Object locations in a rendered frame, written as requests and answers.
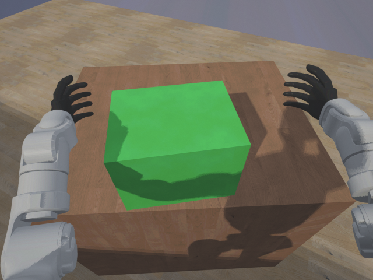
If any left robot hand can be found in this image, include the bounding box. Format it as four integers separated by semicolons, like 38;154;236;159
51;75;94;123

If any robot right upper arm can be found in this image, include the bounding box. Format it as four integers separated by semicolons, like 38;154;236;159
351;204;373;258

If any carton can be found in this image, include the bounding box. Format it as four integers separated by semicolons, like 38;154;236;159
104;80;251;211

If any pedestal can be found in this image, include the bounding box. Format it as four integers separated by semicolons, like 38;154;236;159
31;61;356;276

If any right robot forearm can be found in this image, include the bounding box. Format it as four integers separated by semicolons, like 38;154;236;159
319;98;373;204

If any right robot hand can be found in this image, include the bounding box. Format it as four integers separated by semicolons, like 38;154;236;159
283;64;338;120

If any robot left upper arm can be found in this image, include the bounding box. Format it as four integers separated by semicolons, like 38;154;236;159
4;222;78;280

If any left robot forearm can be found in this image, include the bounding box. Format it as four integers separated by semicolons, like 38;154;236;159
1;110;78;280

